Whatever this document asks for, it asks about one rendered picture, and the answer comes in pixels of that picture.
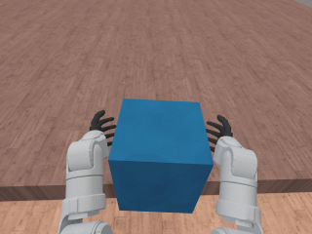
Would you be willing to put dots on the carton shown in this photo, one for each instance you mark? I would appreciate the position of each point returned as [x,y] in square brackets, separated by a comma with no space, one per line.
[160,157]

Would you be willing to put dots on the right robot forearm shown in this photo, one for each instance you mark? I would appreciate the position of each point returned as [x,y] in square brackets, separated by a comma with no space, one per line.
[237,201]

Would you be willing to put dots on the left robot forearm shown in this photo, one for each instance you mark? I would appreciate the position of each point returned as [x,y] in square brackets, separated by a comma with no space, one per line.
[84,195]

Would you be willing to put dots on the left robot hand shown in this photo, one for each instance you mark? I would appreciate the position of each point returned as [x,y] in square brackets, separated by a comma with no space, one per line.
[96,125]

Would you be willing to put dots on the robot left upper arm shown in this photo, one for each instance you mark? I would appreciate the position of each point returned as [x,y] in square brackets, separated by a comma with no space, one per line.
[91,227]

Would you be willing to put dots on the right robot hand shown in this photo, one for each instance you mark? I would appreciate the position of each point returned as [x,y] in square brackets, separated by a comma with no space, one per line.
[225,130]

